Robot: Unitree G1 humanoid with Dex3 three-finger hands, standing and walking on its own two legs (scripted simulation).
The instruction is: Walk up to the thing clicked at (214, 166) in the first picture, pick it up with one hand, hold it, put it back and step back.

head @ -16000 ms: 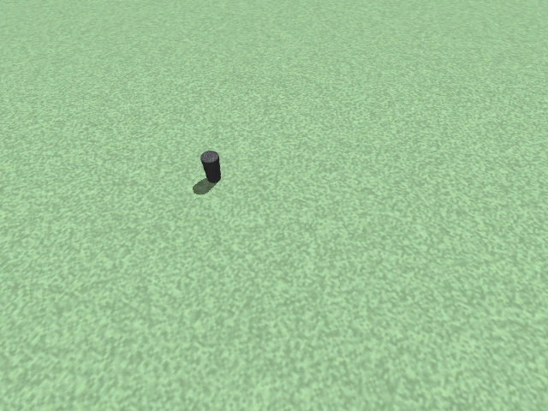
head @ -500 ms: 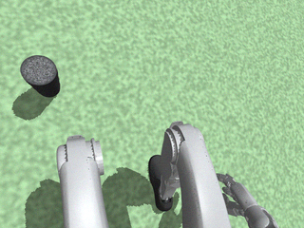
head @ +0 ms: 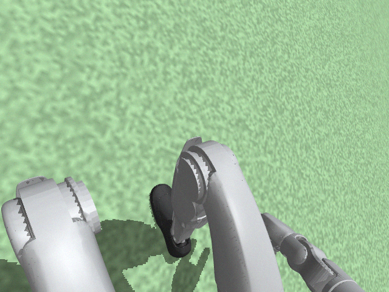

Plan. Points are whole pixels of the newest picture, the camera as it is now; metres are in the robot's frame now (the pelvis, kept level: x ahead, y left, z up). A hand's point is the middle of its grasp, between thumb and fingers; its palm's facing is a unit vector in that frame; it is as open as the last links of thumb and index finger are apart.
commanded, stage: close in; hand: left
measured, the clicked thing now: out of the picture +0.51 +0.29 -0.22
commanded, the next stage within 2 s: close in 0.68 s
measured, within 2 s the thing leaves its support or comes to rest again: leaves its support in 1.98 s
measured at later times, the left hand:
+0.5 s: hand out of the picture +0.47 +0.29 -0.19, palm faces +0.36 -0.93 +0.01, open 16.9 cm
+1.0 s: hand out of the picture +0.47 +0.28 -0.19, palm faces +0.41 -0.91 +0.00, open 14.8 cm
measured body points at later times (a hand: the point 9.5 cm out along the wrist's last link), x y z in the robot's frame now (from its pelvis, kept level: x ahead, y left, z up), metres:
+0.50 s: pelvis +0.00 +0.01 +0.00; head +0.25 +0.19 +0.31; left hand +0.45 +0.34 -0.18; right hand +0.13 -0.25 -0.03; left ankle +0.08 +0.11 -0.26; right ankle +0.15 -0.14 -0.26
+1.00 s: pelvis +0.00 +0.00 +0.00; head +0.26 +0.19 +0.31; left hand +0.44 +0.33 -0.19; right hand +0.14 -0.25 -0.03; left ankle +0.08 +0.11 -0.26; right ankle +0.15 -0.14 -0.26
